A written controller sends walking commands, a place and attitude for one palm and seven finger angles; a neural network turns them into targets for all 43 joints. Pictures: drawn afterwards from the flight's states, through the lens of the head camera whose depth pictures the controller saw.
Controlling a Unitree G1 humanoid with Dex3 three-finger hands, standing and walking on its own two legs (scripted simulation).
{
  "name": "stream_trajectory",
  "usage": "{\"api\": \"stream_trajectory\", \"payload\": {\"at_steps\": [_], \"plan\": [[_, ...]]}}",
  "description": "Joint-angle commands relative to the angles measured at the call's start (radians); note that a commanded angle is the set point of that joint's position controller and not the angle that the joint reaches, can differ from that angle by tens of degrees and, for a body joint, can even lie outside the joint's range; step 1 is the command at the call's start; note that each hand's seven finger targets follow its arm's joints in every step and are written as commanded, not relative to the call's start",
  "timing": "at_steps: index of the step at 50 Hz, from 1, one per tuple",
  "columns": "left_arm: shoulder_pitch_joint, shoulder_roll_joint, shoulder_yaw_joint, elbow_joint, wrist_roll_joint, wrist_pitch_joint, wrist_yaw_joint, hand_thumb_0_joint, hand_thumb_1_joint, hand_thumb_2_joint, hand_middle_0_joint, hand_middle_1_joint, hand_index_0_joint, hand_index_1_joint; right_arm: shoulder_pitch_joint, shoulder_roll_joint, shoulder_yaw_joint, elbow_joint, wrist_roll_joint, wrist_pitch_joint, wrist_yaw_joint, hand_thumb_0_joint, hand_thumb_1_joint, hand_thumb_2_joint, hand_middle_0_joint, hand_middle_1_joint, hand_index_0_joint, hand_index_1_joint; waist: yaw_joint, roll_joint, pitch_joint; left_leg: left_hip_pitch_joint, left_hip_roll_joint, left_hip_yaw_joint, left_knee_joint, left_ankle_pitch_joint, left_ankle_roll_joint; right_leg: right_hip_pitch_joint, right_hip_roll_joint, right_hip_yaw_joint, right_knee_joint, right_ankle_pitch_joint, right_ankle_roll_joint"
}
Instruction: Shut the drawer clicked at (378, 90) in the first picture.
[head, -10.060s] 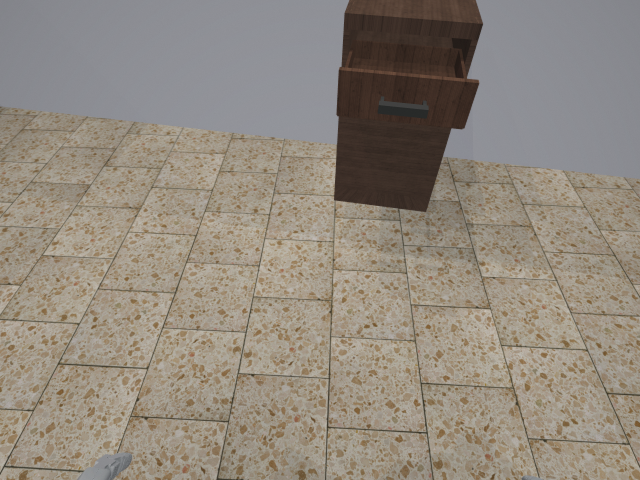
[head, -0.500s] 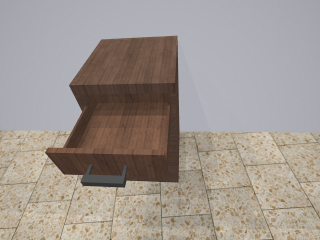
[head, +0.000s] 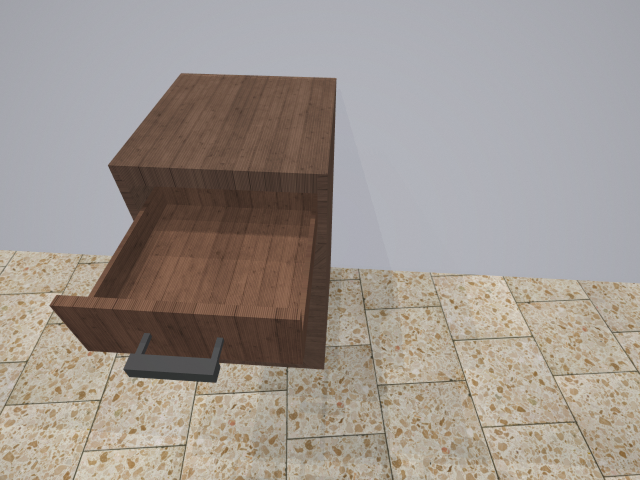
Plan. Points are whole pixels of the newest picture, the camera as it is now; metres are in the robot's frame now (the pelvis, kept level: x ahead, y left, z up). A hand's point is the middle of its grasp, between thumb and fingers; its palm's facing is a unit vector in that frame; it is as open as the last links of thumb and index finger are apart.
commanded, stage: look again from close up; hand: left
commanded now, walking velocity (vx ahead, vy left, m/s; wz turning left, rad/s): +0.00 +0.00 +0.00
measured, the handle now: (177, 354) +0.32 +0.25 -0.08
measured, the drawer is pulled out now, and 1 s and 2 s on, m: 0.30 0.30 0.30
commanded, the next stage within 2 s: shuffle to correct the standing spot in 0.58 s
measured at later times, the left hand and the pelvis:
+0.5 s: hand out of the picture +0.00 +0.20 -0.20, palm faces +0.00 -0.98 -0.20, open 7.4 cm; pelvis -0.06 +0.02 -0.03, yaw -1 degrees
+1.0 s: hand out of the picture -0.08 +0.19 -0.19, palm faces +0.01 -0.99 -0.14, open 7.4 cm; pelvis -0.04 +0.03 -0.01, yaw -1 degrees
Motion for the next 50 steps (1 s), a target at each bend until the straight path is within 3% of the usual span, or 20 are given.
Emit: {"api": "stream_trajectory", "payload": {"at_steps": [1, 3, 4, 6, 8, 9, 10, 12, 15, 18, 19, 22, 25, 29, 32, 39, 42, 45, 47, 50], "plan": [[0.114, 0.109, 0.016, -0.012, -0.008, -0.013, 0.004, 0.0, 0.9, 0.9, -0.2, -0.3, -0.2, -0.3, 0.118, -0.047, -0.007, -0.009, 0.0, -0.005, 0.004, 0.0, -0.9, -0.9, 0.2, 0.3, 0.2, 0.3, 0.004, 0.054, 0.147, -0.107, 0.073, -0.068, -0.07, 0.091, 0.05, -0.022, -0.234, 0.212, -0.098, 0.232, 0.129], [0.116, 0.105, 0.016, -0.015, -0.006, -0.011, 0.003, 0.0, 0.9, 0.9, -0.2, -0.3, -0.2, -0.3, 0.122, -0.048, -0.007, -0.014, 0.0, -0.003, 0.006, 0.0, -0.9, -0.9, 0.2, 0.3, 0.2, 0.3, 0.006, 0.021, 0.167, -0.114, 0.068, -0.064, -0.076, 0.068, 0.051, -0.031, -0.235, 0.219, -0.113, 0.193, 0.133], [0.145, 0.165, 0.033, -0.005, 0.0, -0.048, 0.054, 0.0, 0.9, 0.9, -0.2, -0.3, -0.2, -0.3, 0.041, -0.114, -0.038, -0.078, -0.001, -0.026, 0.012, 0.0, -0.9, -0.9, 0.2, 0.3, 0.2, 0.3, 0.006, -0.229, 0.212, -0.219, 0.015, 0.094, 0.199, -0.106, -0.001, -0.042, -0.264, 0.276, -0.078, 1.182, 0.342], [0.008, 0.176, 0.065, -0.102, -0.011, -0.035, 0.052, 0.0, 0.9, 0.9, -0.2, -0.3, -0.2, -0.3, 0.312, -0.138, -0.078, -0.067, -0.008, 0.008, -0.008, 0.0, -0.9, -0.9, 0.2, 0.3, 0.2, 0.3, -0.152, -0.185, 0.091, -0.12, -0.06, 0.123, 0.3, -0.233, 0.031, -0.015, -0.231, 0.089, -0.041, 1.497, 0.502], [-0.128, 0.212, 0.07, -0.179, -0.043, 0.006, 0.055, 0.0, 0.9, 0.9, -0.2, -0.3, -0.2, -0.3, 0.495, -0.158, -0.095, -0.065, 0.002, -0.006, -0.02, 0.0, -0.9, -0.9, 0.2, 0.3, 0.2, 0.3, -0.243, 0.066, -0.123, 0.093, 0.056, 0.009, -0.001, -0.034, 0.131, -0.082, -0.137, 0.019, 0.474, 1.003, 0.383], [-0.07, 0.132, 0.054, -0.197, -0.05, 0.032, 0.04, 0.0, 0.9, 0.9, -0.2, -0.3, -0.2, -0.3, 0.343, -0.145, -0.091, -0.125, -0.004, -0.014, -0.029, 0.0, -0.9, -0.9, 0.2, 0.3, 0.2, 0.3, -0.155, 0.415, -0.077, -0.027, 0.296, -0.287, -0.063, 0.109, 0.244, -0.254, -0.1, 0.138, 0.857, -0.048, 0.211], [0.008, 0.12, 0.054, -0.18, -0.022, 0.058, 0.025, 0.0, 0.9, 0.9, -0.2, -0.3, -0.2, -0.3, 0.069, -0.096, -0.076, -0.198, -0.012, 0.004, -0.025, 0.0, -0.9, -0.9, 0.2, 0.3, 0.2, 0.3, -0.021, 0.251, 0.055, -0.216, 0.333, -0.311, -0.086, 0.051, 0.237, -0.374, -0.134, 0.247, 0.944, -0.338, 0.094], [0.077, 0.114, 0.061, -0.25, 0.021, 0.046, -0.023, 0.0, 0.9, 0.9, -0.2, -0.3, -0.2, -0.3, -0.146, -0.178, -0.067, -0.323, -0.032, -0.002, 0.015, 0.0, -0.9, -0.9, 0.2, 0.3, 0.2, 0.3, 0.098, 0.122, 0.064, -0.513, 0.228, -0.163, -0.05, -0.113, 0.165, -0.169, -0.157, 0.164, 0.748, -0.222, 0.098], [0.086, 0.121, 0.047, -0.189, 0.014, 0.026, -0.023, 0.0, 0.9, 0.9, -0.2, -0.3, -0.2, -0.3, -0.022, -0.17, -0.07, -0.253, -0.031, 0.002, 0.039, 0.0, -0.9, -0.9, 0.2, 0.3, 0.2, 0.3, 0.05, 0.084, 0.105, -0.512, 0.131, -0.141, 0.045, -0.29, 0.128, -0.022, -0.091, 0.021, 0.277, -0.104, 0.125], [0.018, 0.243, 0.056, -0.223, 0.018, 0.018, -0.009, 0.0, 0.9, 0.9, -0.2, -0.3, -0.2, -0.3, 0.091, -0.105, -0.069, -0.245, -0.02, 0.034, 0.043, 0.0, -0.9, -0.9, 0.2, 0.3, 0.2, 0.3, -0.017, -0.311, 0.083, -0.299, -0.004, -0.005, 0.491, -0.257, 0.046, -0.371, -0.418, 0.487, -0.14, -0.552, -0.024], [-0.104, 0.258, 0.067, -0.251, 0.024, 0.03, -0.012, 0.0, 0.9, 0.9, -0.2, -0.3, -0.2, -0.3, 0.16, -0.113, -0.08, -0.226, -0.031, 0.037, 0.05, 0.0, -0.9, -0.9, 0.2, 0.3, 0.2, 0.3, -0.097, -0.206, 0.064, -0.148, -0.021, 0.024, 0.534, -0.18, 0.043, -0.491, -0.358, 0.363, -0.106, -0.419, -0.007], [-0.184, 0.228, 0.066, -0.279, 0.023, 0.038, -0.006, 0.0, 0.9, 0.9, -0.2, -0.3, -0.2, -0.3, 0.235, -0.117, -0.072, -0.194, -0.022, 0.03, 0.052, 0.0, -0.9, -0.9, 0.2, 0.3, 0.2, 0.3, -0.121, -0.235, 0.137, 0.0, 0.028, -0.023, 0.236, -0.138, 0.038, -0.671, -0.263, 0.246, 0.067, -0.533, 0.047], [-0.103, 0.149, 0.046, -0.258, 0.012, 0.047, -0.002, 0.0, 0.9, 0.9, -0.2, -0.3, -0.2, -0.3, 0.145, -0.182, -0.072, -0.204, -0.035, -0.006, 0.04, 0.0, -0.9, -0.9, 0.2, 0.3, 0.2, 0.3, -0.045, 0.363, 0.252, -0.395, 0.23, -0.489, -0.282, -0.455, 0.129, -0.42, -0.093, 0.106, 0.553, -0.26, 0.119], [0.018, 0.129, 0.039, -0.196, 0.011, 0.043, -0.023, 0.0, 0.9, 0.9, -0.2, -0.3, -0.2, -0.3, -0.026, -0.176, -0.058, -0.25, -0.024, -0.009, 0.037, 0.0, -0.9, -0.9, 0.2, 0.3, 0.2, 0.3, 0.039, 0.142, 0.161, -0.437, 0.18, -0.275, -0.214, -0.312, 0.159, -0.226, -0.133, 0.095, 0.515, -0.148, 0.115], [0.028, 0.112, 0.028, -0.185, 0.007, 0.024, -0.027, 0.0, 0.9, 0.9, -0.2, -0.3, -0.2, -0.3, 0.018, -0.179, -0.065, -0.229, -0.02, -0.005, 0.035, 0.0, -0.9, -0.9, 0.2, 0.3, 0.2, 0.3, 0.017, 0.078, 0.078, -0.27, 0.159, -0.22, -0.125, -0.232, 0.151, -0.153, -0.124, 0.074, 0.203, -0.111, 0.116], [0.008, 0.193, 0.041, -0.179, 0.012, -0.005, -0.021, 0.0, 0.9, 0.9, -0.2, -0.3, -0.2, -0.3, 0.052, -0.133, -0.058, -0.198, -0.024, 0.006, 0.051, 0.0, -0.9, -0.9, 0.2, 0.3, 0.2, 0.3, -0.027, -0.212, 0.084, -0.223, -0.006, -0.02, 0.18, -0.141, 0.047, -0.232, -0.311, 0.396, -0.138, -0.483, -0.005], [0.021, 0.208, 0.052, -0.173, 0.011, -0.008, -0.023, 0.0, 0.9, 0.9, -0.2, -0.3, -0.2, -0.3, 0.067, -0.122, -0.054, -0.18, -0.024, -0.001, 0.057, 0.0, -0.9, -0.9, 0.2, 0.3, 0.2, 0.3, -0.037, -0.129, 0.095, -0.173, -0.01, -0.009, 0.154, -0.097, 0.051, -0.251, -0.297, 0.35, -0.099, -0.419, -0.009], [0.018, 0.179, 0.046, -0.16, 0.012, -0.002, -0.032, 0.0, 0.9, 0.9, -0.2, -0.3, -0.2, -0.3, 0.104, -0.144, -0.055, -0.157, -0.024, -0.013, 0.053, 0.0, -0.9, -0.9, 0.2, 0.3, 0.2, 0.3, -0.048, 0.036, 0.119, -0.091, 0.039, -0.1, 0.005, -0.218, 0.08, -0.348, -0.202, 0.221, 0.06, -0.404, 0.027], [0.024, 0.135, 0.038, -0.169, 0.021, -0.002, -0.036, 0.0, 0.9, 0.9, -0.2, -0.3, -0.2, -0.3, 0.175, -0.21, -0.072, -0.137, -0.027, -0.017, 0.045, 0.0, -0.9, -0.9, 0.2, 0.3, 0.2, 0.3, -0.064, 0.219, 0.133, -0.047, 0.213, -0.372, -0.206, -0.433, 0.173, -0.437, -0.088, 0.044, 0.344, -0.313, 0.067], [-0.018, 0.125, 0.032, -0.161, 0.028, -0.013, -0.042, 0.0, 0.9, 0.9, -0.2, -0.3, -0.2, -0.3, 0.161, -0.195, -0.064, -0.136, -0.02, -0.036, 0.04, 0.0, -0.9, -0.9, 0.2, 0.3, 0.2, 0.3, -0.053, 0.134, 0.123, -0.021, 0.281, -0.45, -0.259, -0.258, 0.268, -0.532, -0.147, 0.074, 0.666, -0.259, 0.07]]}}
